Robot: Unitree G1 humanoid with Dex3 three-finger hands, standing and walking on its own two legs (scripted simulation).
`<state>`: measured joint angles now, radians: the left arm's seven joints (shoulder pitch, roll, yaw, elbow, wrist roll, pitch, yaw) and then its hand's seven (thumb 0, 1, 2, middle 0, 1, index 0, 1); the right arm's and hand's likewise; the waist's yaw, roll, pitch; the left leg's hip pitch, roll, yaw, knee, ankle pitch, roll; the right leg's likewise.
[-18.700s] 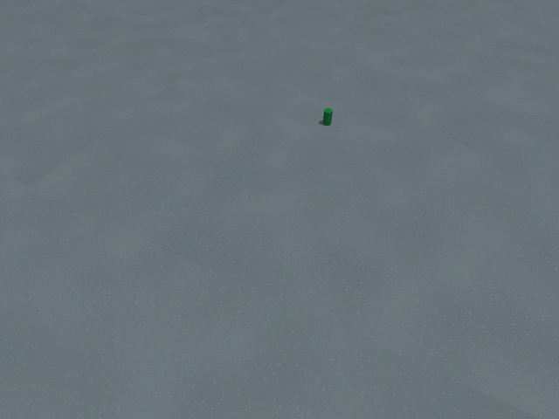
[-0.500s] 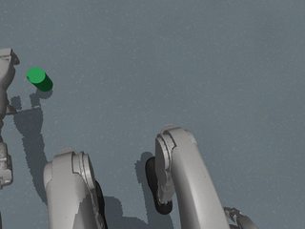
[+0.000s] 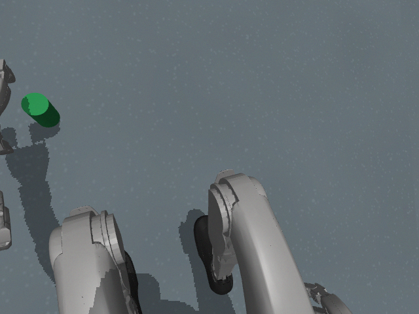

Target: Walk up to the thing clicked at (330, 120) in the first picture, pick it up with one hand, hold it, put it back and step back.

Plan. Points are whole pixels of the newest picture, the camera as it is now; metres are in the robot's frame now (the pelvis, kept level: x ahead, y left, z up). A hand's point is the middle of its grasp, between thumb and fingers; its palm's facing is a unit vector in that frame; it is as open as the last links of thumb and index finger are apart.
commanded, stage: rise first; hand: left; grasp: from above
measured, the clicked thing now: (42, 111) +0.55 +0.25 -0.30
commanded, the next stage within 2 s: approach in 1.24 s
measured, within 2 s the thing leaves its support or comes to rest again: neither
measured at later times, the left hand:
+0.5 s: hand (0, 118) +0.50 +0.28 -0.18, palm faces -0.46 -0.06 -0.88, open 14.0 cm
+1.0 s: hand out of the picture +0.51 +0.29 -0.18, palm faces -0.45 -0.06 -0.89, open 14.0 cm
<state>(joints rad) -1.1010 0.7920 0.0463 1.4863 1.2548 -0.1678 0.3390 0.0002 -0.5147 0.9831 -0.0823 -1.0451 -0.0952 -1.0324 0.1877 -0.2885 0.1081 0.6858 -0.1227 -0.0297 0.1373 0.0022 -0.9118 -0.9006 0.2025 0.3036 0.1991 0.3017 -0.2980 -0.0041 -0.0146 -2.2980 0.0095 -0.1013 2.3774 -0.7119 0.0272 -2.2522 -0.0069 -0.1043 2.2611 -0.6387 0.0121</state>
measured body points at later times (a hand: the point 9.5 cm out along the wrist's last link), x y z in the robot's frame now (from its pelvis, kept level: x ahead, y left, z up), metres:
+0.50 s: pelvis +0.00 +0.00 -0.01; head +0.26 +0.07 +0.34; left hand +0.52 +0.28 -0.13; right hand +0.01 -0.26 -0.10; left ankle +0.07 +0.12 -0.31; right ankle +0.11 -0.12 -0.31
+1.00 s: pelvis +0.00 +0.00 -0.01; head +0.26 +0.08 +0.34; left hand +0.53 +0.29 -0.13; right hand +0.02 -0.26 -0.10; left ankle +0.07 +0.12 -0.31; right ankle +0.11 -0.12 -0.31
